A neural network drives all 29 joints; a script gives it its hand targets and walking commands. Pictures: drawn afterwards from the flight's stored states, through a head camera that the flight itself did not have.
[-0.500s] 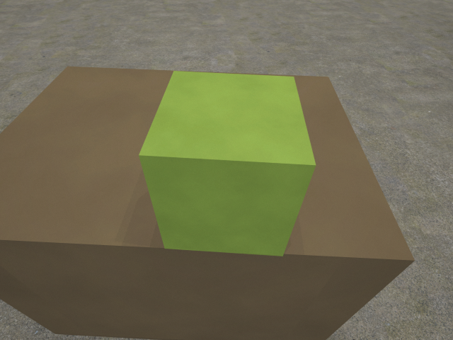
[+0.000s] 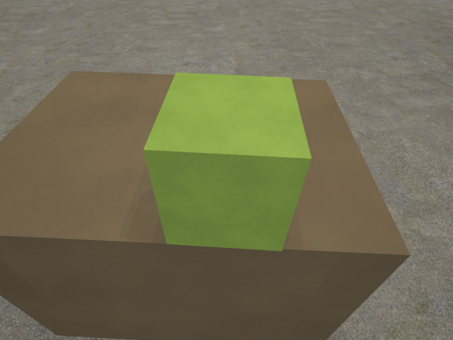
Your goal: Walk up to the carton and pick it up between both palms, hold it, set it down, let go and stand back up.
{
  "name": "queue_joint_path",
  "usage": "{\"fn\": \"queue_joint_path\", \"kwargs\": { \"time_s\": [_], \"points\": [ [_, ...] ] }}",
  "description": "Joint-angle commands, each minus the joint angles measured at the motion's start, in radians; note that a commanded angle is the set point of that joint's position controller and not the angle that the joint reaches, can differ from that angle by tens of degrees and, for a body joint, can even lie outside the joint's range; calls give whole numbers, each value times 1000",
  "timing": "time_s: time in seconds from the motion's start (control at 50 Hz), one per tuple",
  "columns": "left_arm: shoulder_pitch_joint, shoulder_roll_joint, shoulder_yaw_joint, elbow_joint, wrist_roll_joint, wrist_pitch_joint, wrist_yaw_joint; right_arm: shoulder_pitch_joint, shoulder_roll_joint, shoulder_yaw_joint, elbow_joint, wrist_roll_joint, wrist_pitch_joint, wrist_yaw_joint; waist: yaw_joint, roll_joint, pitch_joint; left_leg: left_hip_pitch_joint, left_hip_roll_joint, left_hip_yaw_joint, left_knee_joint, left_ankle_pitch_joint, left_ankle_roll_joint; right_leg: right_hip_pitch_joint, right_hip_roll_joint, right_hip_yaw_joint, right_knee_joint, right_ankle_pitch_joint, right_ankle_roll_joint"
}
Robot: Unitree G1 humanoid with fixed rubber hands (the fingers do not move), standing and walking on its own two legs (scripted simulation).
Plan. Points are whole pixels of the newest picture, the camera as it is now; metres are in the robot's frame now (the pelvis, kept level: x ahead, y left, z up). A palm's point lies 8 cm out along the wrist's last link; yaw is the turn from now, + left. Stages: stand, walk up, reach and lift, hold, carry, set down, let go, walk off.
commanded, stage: stand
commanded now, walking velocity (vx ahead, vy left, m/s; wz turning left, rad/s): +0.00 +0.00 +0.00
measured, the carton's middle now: (228, 161) +0.45 -0.01 +0.10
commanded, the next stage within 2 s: none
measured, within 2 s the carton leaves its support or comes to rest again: neither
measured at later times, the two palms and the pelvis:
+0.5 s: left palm out of the picture +0.07 +0.25 -0.12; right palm out of the picture +0.07 -0.25 -0.11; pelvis -0.02 +0.00 +0.00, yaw +0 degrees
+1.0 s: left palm out of the picture +0.06 +0.25 -0.12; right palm out of the picture +0.06 -0.25 -0.12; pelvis -0.02 +0.00 +0.00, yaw +0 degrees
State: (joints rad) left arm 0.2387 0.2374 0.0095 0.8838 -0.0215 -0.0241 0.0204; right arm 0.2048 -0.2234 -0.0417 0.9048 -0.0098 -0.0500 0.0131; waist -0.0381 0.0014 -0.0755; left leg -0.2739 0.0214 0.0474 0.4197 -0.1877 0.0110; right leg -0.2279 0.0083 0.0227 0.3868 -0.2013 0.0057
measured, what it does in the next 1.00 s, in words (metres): stands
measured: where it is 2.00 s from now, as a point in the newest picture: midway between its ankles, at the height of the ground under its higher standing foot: outside the picture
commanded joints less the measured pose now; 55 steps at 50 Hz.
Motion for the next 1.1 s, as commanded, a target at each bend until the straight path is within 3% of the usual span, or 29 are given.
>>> {"fn": "queue_joint_path", "kwargs": {
  "time_s": [0.0,0.06,0.12,0.16,0.18,0.22,0.24,0.26,0.3,0.34,0.36,0.4,0.42,0.44,0.48,0.5,0.52,0.54,0.56,0.58,0.68,0.7,0.78,0.8,0.86,0.88,0.92,0.94,1.08],
  "points": [
    [-35,276,73,-41,71,-49,-18,12,-283,-60,-17,-27,-29,-18,18,116,-44,132,120,-113,-75,109,32,50,-110,61,-16,105,-57],
    [-14,274,69,-32,67,-56,-16,9,-280,-60,-6,-25,-25,-23,29,40,-37,127,122,-116,-72,105,32,66,-113,62,-22,103,-48],
    [-29,260,67,-27,70,-52,-10,9,-288,-68,-7,-20,-24,-22,19,62,-22,127,110,-110,-75,101,31,47,-116,76,-29,105,-58],
    [-8,266,69,-23,62,-53,-14,-6,-288,-67,-9,-22,-26,-18,38,62,-40,135,112,-108,-69,127,33,64,-117,73,-32,131,-53],
    [-21,270,65,-19,65,-53,-14,2,-277,-61,-9,-21,-27,-17,25,75,-34,139,119,-117,-69,133,32,53,-119,71,-34,123,-52],
    [-23,264,67,-15,68,-55,-14,6,-277,-59,-5,-22,-26,-19,14,41,-35,134,124,-117,-74,95,31,59,-124,72,-32,125,-54],
    [-7,281,72,-8,62,-55,-14,2,-282,-61,-6,-20,-24,-16,26,102,-20,120,120,-115,-76,84,34,47,-118,77,-32,109,-53],
    [-34,287,72,-8,72,-52,-13,-5,-277,-63,-9,-13,-23,-12,7,84,-26,116,120,-115,-88,48,25,46,-111,70,-39,79,-53],
    [-28,271,68,-15,63,-52,-16,3,-279,-58,-2,-23,-26,-19,27,53,1,95,118,-117,-119,17,27,47,-110,72,-30,73,-46],
    [-9,265,65,7,63,-53,-17,14,-275,-55,10,-20,-29,-20,36,67,15,100,120,-121,-96,49,32,44,-117,82,-43,74,-54],
    [-20,271,70,7,66,-49,-17,29,-269,-52,9,-15,-29,-21,22,53,-7,118,117,-121,-97,47,30,40,-113,74,-35,78,-52],
    [-6,273,66,7,57,-52,-17,36,-292,-56,14,-19,-26,-16,23,96,2,92,124,-138,-121,10,33,40,-112,78,-31,46,-54],
    [-14,280,71,7,58,-49,-15,-9,-287,-60,6,-21,-26,-14,36,72,29,88,129,-140,-116,-32,31,26,-106,76,-39,22,-52],
    [-9,273,67,13,56,-50,-17,19,-282,-56,2,-19,-25,-16,12,87,2,93,122,-139,-132,-55,28,43,-110,78,-36,38,-49],
    [-30,263,64,12,69,-47,-19,4,-286,-59,12,-23,-26,-18,24,115,36,71,124,-141,-141,-77,28,16,-106,73,-41,25,-48],
    [-38,281,71,12,69,-49,-19,-5,-278,-55,12,-19,-26,-18,26,69,34,70,124,-140,-137,-54,27,15,-104,67,-36,21,-45],
    [-16,248,64,19,63,-51,-21,-18,-291,-60,16,-28,-27,-18,37,71,8,99,120,-126,-126,-42,25,30,-107,71,-40,40,-45],
    [-35,259,60,22,69,-52,-19,-2,-279,-62,12,-20,-26,-18,17,46,5,118,111,-121,-112,6,26,19,-109,68,-39,58,-49],
    [-33,244,60,18,64,-50,-21,14,-296,-59,20,-21,-27,-20,15,92,-15,120,124,-127,-121,-8,26,31,-103,71,-31,59,-45],
    [-13,245,56,18,56,-53,-17,13,-291,-57,28,-18,-26,-18,30,94,28,76,128,-144,-129,-35,27,31,-114,72,-40,50,-46],
    [-22,285,72,23,64,-52,-17,15,-280,-58,23,-12,-26,-16,15,72,3,94,120,-136,-116,38,26,44,-117,80,-31,57,-56],
    [-17,267,64,20,55,-54,-19,5,-280,-59,21,-15,-25,-18,25,103,-1,105,118,-114,-105,29,26,30,-114,83,-42,54,-49],
    [-30,274,63,29,55,-51,-18,0,-291,-57,26,-18,-20,-19,25,59,6,95,124,-129,-110,41,30,46,-116,79,-37,76,-47],
    [-29,271,62,31,51,-51,-14,-2,-277,-60,24,-18,-25,-17,13,89,20,83,123,-128,-117,30,26,32,-118,72,-31,67,-48],
    [-33,281,64,30,61,-50,-17,-11,-277,-55,31,-14,-23,-19,33,75,31,91,123,-130,-123,1,25,18,-117,81,-43,47,-54],
    [-39,258,64,28,59,-48,-17,0,-286,-55,21,-20,-25,-18,21,120,-19,95,122,-129,-125,-12,25,52,-112,76,-34,43,-48],
    [-32,275,59,35,57,-46,-18,-19,-281,-52,25,-17,-24,-17,33,67,65,70,121,-133,-137,-48,25,19,-109,75,-53,40,-48],
    [-27,268,62,36,60,-48,-19,-10,-277,-54,24,-14,-23,-19,19,64,29,97,127,-134,-134,-20,28,25,-114,74,-46,44,-53],
    [-33,284,61,44,58,-49,-16,-1,-290,-54,25,-14,-21,-16,19,102,16,103,114,-129,-132,15,21,36,-112,80,-41,51,-47]
  ]
}}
